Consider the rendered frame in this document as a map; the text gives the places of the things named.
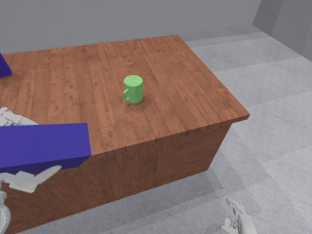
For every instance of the table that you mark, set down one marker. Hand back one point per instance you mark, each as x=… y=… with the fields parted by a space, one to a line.
x=174 y=132

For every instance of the robot right hand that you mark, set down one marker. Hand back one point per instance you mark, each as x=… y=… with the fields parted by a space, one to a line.
x=244 y=224

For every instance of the sponge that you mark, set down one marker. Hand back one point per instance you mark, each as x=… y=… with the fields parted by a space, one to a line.
x=35 y=148

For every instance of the robot left hand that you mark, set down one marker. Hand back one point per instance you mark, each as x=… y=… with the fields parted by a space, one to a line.
x=22 y=181

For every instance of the robot left forearm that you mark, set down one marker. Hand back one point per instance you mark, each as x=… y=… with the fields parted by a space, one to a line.
x=5 y=213

